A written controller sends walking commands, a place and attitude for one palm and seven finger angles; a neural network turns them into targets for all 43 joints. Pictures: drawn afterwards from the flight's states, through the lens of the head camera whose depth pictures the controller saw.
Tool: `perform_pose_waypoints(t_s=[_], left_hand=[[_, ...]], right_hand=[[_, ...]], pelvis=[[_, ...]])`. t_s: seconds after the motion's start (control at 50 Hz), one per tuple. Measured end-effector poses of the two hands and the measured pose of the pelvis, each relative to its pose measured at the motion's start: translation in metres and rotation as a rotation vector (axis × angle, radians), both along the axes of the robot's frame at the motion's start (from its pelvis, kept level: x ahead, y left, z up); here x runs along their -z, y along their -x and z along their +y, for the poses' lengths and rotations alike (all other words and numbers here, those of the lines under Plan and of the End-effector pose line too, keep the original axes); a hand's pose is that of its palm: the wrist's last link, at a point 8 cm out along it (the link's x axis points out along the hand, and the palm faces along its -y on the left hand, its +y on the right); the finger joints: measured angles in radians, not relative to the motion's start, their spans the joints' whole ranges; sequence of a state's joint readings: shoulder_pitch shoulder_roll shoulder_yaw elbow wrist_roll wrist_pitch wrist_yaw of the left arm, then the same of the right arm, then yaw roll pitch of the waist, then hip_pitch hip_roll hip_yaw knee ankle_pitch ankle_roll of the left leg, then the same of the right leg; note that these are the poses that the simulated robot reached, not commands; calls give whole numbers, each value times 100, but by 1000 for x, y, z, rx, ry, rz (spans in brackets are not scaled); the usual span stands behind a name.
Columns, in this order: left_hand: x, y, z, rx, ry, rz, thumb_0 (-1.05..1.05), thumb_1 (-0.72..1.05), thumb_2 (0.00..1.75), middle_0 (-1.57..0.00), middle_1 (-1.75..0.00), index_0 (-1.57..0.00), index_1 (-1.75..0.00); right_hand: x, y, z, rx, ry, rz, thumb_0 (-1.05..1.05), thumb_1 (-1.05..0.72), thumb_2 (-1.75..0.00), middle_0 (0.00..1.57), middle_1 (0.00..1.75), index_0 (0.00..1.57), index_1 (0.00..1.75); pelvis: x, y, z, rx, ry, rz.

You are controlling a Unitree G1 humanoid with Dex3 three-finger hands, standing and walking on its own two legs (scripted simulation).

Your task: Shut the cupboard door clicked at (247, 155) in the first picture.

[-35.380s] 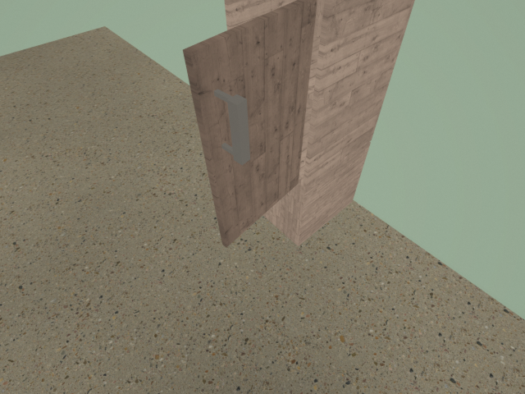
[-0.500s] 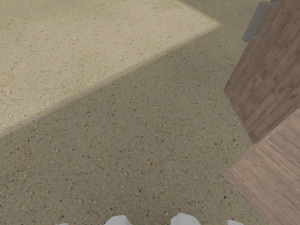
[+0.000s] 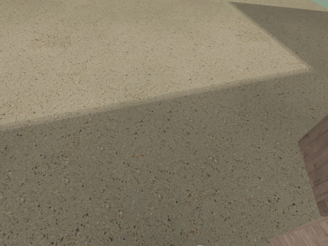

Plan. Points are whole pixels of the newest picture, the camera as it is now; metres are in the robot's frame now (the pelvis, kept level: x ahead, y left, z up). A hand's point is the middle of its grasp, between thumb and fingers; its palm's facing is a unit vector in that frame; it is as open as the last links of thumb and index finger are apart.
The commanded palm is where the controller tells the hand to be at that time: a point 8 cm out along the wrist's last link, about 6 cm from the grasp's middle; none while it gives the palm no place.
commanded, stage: walk to a spot facing it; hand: left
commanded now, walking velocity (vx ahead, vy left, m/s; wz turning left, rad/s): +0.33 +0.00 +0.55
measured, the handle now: out of the picture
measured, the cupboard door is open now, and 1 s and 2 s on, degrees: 62 62 62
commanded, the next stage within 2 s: turn to face it in 1.36 s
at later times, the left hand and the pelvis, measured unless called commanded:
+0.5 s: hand out of the picture +0.12 +0.16 -0.14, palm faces +0.31 -0.93 -0.21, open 7.4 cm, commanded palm none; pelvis +0.13 -0.03 +0.02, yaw +17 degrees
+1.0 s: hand (72, 187) +0.28 +0.29 -0.14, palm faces +0.43 -0.88 -0.21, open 7.4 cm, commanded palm none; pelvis +0.29 +0.07 +0.02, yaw +25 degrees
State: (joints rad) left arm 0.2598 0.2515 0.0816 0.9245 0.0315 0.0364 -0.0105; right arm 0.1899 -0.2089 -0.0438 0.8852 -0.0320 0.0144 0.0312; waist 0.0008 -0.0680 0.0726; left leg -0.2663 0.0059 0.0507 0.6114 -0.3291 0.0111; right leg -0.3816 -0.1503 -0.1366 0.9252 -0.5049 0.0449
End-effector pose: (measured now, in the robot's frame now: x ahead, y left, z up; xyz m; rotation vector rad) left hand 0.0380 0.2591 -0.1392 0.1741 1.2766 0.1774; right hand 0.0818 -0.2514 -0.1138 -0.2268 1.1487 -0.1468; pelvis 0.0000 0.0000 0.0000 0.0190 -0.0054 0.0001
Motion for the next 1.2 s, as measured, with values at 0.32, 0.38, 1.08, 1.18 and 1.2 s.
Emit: perform_pose_waypoints(t_s=[0.32,0.38,1.08,1.18,1.2], left_hand=[[-34,-93,-24,-85,-84,-206,0,91,89,-20,-30,-20,-30],[-35,-82,-36,-141,-67,-146,0,91,89,-20,-30,-20,-30],[-35,-295,84,-348,-40,-168,0,91,89,-19,-30,-19,-30],[-32,-360,85,-329,-75,-230,0,91,89,-19,-30,-20,-30],[-33,-364,82,-337,-69,-219,0,91,89,-19,-30,-20,-30]], right_hand=[[33,-30,-30,-69,-48,241,1,-90,-90,20,30,20,30],[22,-73,-29,-108,-49,196,1,-90,-90,20,30,20,30],[16,-322,92,-298,1,271,-1,-92,-90,20,30,20,30],[33,-353,86,-279,-10,364,0,-91,-90,20,30,20,30],[31,-365,89,-283,-11,362,0,-91,-90,20,30,20,30]], pelvis=[[1,-80,-36,-172,-1,-17],[-9,-96,-37,-210,-2,-10],[-13,-339,74,-425,-17,-13],[-1,-391,73,-444,-9,-23],[-4,-399,75,-448,-6,-22]])
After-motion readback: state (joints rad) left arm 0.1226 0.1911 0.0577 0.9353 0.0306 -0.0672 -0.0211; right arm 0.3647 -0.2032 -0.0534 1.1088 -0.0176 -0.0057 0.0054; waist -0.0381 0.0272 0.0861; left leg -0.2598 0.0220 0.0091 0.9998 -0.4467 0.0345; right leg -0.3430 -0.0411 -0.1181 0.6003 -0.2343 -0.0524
